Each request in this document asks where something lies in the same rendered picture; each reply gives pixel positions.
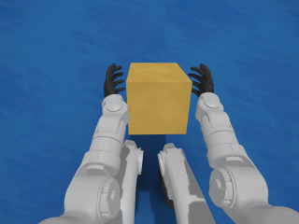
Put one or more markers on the carton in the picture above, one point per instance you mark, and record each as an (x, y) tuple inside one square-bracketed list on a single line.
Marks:
[(158, 98)]

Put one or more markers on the right robot hand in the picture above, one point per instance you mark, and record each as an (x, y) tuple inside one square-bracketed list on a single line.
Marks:
[(206, 80)]

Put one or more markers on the robot right shin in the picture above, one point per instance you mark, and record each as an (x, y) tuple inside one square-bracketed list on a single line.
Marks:
[(166, 182)]

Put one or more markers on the right robot upper arm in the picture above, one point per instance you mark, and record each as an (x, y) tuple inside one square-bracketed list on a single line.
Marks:
[(242, 194)]

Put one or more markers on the robot left forearm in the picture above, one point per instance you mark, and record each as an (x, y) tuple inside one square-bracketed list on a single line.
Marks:
[(103, 157)]

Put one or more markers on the left robot hand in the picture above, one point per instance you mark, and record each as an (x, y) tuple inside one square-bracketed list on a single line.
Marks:
[(109, 84)]

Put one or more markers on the left robot upper arm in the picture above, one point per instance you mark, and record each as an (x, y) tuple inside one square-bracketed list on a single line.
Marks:
[(90, 199)]

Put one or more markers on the robot left shin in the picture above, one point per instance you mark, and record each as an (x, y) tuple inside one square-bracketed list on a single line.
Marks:
[(130, 143)]

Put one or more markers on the robot right forearm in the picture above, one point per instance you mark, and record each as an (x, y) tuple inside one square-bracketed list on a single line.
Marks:
[(219, 135)]

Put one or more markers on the robot shin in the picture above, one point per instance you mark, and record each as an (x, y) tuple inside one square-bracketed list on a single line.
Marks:
[(130, 143), (166, 182)]

